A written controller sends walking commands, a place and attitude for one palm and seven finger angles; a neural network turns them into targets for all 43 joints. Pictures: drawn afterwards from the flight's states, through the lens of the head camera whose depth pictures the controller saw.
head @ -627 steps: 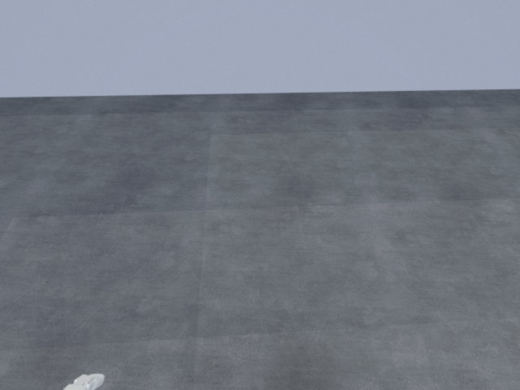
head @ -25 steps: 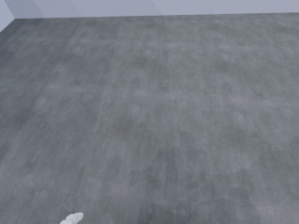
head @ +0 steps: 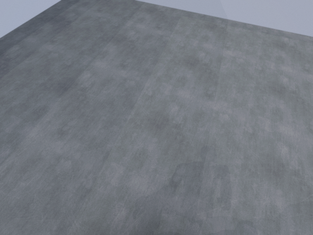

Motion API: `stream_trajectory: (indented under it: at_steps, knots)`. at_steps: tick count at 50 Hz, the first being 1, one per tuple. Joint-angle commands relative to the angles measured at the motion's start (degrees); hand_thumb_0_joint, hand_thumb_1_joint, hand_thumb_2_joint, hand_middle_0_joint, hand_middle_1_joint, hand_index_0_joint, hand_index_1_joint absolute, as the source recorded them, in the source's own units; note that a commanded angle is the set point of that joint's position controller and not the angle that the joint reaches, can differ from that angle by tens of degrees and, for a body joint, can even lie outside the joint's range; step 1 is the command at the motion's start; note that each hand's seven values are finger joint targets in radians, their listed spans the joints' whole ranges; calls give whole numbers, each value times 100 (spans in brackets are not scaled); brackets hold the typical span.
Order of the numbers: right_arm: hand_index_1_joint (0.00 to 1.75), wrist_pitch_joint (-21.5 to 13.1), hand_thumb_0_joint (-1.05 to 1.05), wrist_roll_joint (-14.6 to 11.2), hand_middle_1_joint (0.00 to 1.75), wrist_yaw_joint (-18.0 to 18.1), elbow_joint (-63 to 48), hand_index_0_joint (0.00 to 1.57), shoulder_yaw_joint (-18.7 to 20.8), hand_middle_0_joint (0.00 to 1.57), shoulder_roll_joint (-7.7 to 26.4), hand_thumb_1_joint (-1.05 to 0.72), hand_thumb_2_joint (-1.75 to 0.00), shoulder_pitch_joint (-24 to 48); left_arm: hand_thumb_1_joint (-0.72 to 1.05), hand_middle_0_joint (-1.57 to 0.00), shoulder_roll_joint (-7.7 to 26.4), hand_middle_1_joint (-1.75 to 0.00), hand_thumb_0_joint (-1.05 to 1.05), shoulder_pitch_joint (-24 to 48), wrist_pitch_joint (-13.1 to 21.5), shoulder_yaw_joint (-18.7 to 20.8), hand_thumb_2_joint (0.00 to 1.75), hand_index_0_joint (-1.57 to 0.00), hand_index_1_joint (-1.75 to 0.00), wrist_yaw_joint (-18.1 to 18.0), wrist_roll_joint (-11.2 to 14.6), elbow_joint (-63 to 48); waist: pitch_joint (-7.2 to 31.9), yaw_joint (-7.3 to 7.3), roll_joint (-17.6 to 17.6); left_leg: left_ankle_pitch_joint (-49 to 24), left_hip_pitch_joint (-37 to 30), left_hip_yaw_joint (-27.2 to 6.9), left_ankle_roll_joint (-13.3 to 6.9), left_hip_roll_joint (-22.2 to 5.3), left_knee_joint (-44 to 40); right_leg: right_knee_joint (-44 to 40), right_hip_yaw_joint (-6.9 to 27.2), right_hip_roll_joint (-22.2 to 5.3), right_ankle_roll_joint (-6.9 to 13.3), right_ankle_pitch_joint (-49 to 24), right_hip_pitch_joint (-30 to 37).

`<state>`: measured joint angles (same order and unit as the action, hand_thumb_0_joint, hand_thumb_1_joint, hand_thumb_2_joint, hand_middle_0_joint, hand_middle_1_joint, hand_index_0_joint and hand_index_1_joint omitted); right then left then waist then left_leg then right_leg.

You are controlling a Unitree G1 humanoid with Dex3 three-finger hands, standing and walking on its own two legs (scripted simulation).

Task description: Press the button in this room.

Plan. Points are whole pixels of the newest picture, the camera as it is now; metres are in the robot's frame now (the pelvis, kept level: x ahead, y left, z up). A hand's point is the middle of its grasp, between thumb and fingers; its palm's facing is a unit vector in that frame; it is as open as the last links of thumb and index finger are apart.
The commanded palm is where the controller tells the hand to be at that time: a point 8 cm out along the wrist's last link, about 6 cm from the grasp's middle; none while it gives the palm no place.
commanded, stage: turn or walk to find it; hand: left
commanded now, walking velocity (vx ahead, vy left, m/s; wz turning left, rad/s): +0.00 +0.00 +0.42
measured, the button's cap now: out of the picture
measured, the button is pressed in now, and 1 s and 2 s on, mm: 0 0 0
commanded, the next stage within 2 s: none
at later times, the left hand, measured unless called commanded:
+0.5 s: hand out of the picture +0.04 +0.17 -0.13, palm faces +0.21 -0.94 -0.27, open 7.4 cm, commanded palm none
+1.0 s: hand out of the picture -0.13 +0.21 -0.16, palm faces +0.45 -0.86 -0.24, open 7.4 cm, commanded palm none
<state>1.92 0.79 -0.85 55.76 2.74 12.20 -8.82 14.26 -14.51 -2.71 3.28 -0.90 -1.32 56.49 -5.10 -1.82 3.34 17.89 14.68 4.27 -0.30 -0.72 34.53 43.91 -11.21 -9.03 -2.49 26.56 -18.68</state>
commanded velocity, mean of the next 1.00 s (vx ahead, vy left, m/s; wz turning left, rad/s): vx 0.00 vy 0.00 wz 0.42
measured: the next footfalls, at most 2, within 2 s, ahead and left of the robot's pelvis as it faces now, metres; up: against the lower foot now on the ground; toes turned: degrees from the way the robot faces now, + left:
right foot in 0.40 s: +0.06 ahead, -0.13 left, +0.00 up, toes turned +5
left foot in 0.84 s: -0.08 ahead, +0.10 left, +0.00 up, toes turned +26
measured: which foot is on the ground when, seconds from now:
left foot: down 0.00-0.40, up 0.42-0.82, down 0.84-1.00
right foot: up 0.00-0.38, down 0.40-0.84, up 0.86-1.00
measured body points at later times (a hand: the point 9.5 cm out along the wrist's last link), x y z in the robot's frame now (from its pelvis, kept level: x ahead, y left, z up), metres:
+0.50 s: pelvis -0.02 -0.04 +0.01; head +0.00 -0.06 +0.46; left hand +0.03 +0.22 -0.11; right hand +0.07 -0.28 -0.15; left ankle -0.05 +0.10 -0.67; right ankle +0.02 -0.13 -0.72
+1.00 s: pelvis -0.07 -0.01 +0.01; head -0.05 +0.03 +0.46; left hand -0.15 +0.25 -0.15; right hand +0.11 -0.20 -0.12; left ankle -0.12 +0.08 -0.72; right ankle -0.01 -0.13 -0.66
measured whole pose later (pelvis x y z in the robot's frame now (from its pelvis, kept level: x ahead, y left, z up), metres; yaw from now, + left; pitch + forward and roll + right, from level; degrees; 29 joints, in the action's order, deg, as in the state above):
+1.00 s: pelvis -0.07 -0.01 +0.01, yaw +25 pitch -1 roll -1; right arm 1.2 1.0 0.2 55.6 1.8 10.5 -10.1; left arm 15.3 -12.8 -4.0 3.7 -0.4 -1.2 57.5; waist -3.7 -1.3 2.7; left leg 16.4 11.8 1.2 -1.6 0.2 28.8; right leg 59.1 -4.5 -5.4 -4.1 24.4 -26.7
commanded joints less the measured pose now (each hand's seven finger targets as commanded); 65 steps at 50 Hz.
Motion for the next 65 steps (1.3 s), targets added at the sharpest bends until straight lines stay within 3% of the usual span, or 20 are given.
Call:
stream_trajectory:
  at_steps: [1,5,13,18,19,20,21,25,36,40,41,42,43,48,56,61,62,63,64,65]
  knots:
    - [30,-118,0,45,30,208,-181,20,262,20,1177,-90,-90,-491,90,-20,431,-30,0,654,52,110,90,-20,-30,-19,57,-601,396,432,-1729,-3082,-745,-2020,-977,-1745,-1588,1917,959,163,-146,349,-1372]
    - [30,-203,0,12,30,214,-281,20,206,20,1027,-90,-90,-282,90,-20,412,-30,0,329,103,95,90,-20,-30,29,58,-412,744,240,-1095,-3880,-1194,-1425,-843,-1295,-1380,1891,958,277,-249,-266,-1244]
    - [30,-114,0,61,30,168,-343,20,298,20,1060,-90,-90,-377,90,-20,300,-30,0,674,99,49,90,-20,-30,-15,78,-677,550,362,-1222,-3076,-710,-1967,-958,-1280,-1385,504,939,492,-243,-50,-643]
    - [30,-59,0,21,30,127,-460,20,344,20,1005,-90,-90,-101,90,-20,388,-30,0,-76,222,83,90,-20,-30,-33,87,-544,728,-3,-1004,-2093,282,-2049,-571,-822,-792,-1802,778,651,-138,-1425,1046]
    - [30,-73,0,-18,30,99,-486,20,318,20,761,-90,-90,-159,90,-20,654,-30,0,-267,288,133,90,-20,-30,-65,37,-526,812,-70,-319,-1114,899,-1706,-260,-426,-202,-2395,1310,47,4,-1608,1724]
    - [30,-79,0,-35,30,68,-635,20,245,20,373,-90,-90,-235,90,-20,1135,-30,0,-340,333,229,90,-20,-30,-107,-41,-561,745,-76,1229,877,1843,-786,142,408,1033,-2738,2797,-1382,584,-2017,2040]
    - [30,18,0,16,30,89,-632,20,329,20,667,-90,-90,-234,90,-20,1209,-30,0,-227,316,244,90,-20,-30,-98,22,-675,727,-108,1225,1543,1647,-920,151,302,2180,-3029,3027,-1900,1056,-1519,1111]
    - [30,168,0,77,30,-23,-273,20,344,20,566,-90,-90,-566,90,-20,649,-30,0,796,290,121,90,-20,-30,-101,26,-936,67,391,439,368,1501,-796,232,-39,3637,-3033,1601,-957,776,-770,28]
    - [30,42,0,-27,30,5,-350,20,161,20,381,-90,-90,-27,90,-20,985,-30,0,-225,276,238,90,-20,-30,-84,-54,-437,651,-164,724,1071,919,-127,343,-94,1129,-2400,1157,-1216,1089,-2665,1348]
    - [30,-78,0,-41,30,47,-166,20,144,20,465,-90,-90,-698,90,-20,927,-30,0,-13,214,246,90,-20,-30,-69,27,-370,987,244,462,-341,-468,23,226,-43,-1009,-1404,598,-1002,580,-2877,892]
    - [30,-135,0,-17,30,47,-156,20,217,20,797,-90,-90,-797,90,-20,700,-30,0,-63,165,209,90,-20,-30,-51,83,-441,1035,328,-475,-807,-1202,-737,-6,-630,-1527,-609,272,-606,230,-1992,0]
    - [30,-141,0,38,30,67,-222,20,342,20,1347,-90,-90,-856,90,-20,331,-30,0,87,133,116,90,-20,-30,0,93,-659,718,412,-2003,-2103,-1402,-2433,-616,-1995,-1785,445,36,125,-167,352,-1405]
    - [30,-101,0,32,30,99,-150,20,354,20,1482,-90,-90,-991,90,-20,378,-30,0,568,59,50,90,-20,-30,-17,27,-769,558,592,-1803,-2176,-804,-2477,-960,-2255,-1881,1143,528,150,-142,753,-1299]
    - [30,-183,0,18,30,216,-273,20,193,20,1002,-90,-90,-200,90,-20,404,-30,0,346,78,114,90,-20,-30,57,48,-377,440,199,-1216,-2908,-760,-1486,-787,-1274,-1595,1864,899,277,-212,-356,-1276]
    - [30,-130,0,57,30,199,-256,20,293,20,1060,-90,-90,-516,90,-20,280,-30,0,724,112,47,90,-20,-30,-7,84,-635,614,402,-1100,-3426,-1090,-2015,-979,-1284,-1320,600,957,520,-251,-14,-922]
    - [30,-76,0,45,30,166,-384,20,336,20,1051,-90,-90,-197,90,-20,324,-30,0,161,198,48,90,-20,-30,-31,104,-542,768,123,-1160,-3009,-367,-2149,-727,-957,-923,-1275,767,736,-151,-926,431]
    - [30,-78,0,11,30,153,-410,20,331,20,985,-90,-90,-174,90,-20,396,-30,0,-50,248,70,90,-20,-30,-44,92,-499,859,19,-949,-2500,-50,-2047,-512,-752,-650,-2043,801,624,-128,-1543,1000]
    - [30,-91,0,-40,30,111,-433,20,310,20,720,-90,-90,-283,90,-20,727,-30,0,-171,311,123,90,-20,-30,-83,37,-482,937,-11,-198,-1383,792,-1696,-204,-374,-92,-2458,1491,-102,73,-1868,1860]
    - [30,-106,0,-40,30,81,-588,20,228,20,383,-90,-90,-275,90,-20,1148,-30,0,-289,347,214,90,-20,-30,-116,-25,-484,833,-64,1171,965,1765,-790,166,439,1068,-2610,2771,-1461,679,-2727,2211]
    - [30,9,0,22,30,118,-567,20,312,20,662,-90,-90,-213,90,-20,1164,-30,0,-267,360,256,90,-20,-30,-113,41,-560,777,-124,1381,1663,1586,-1002,170,258,2111,-2840,2983,-1861,1080,-2607,1345]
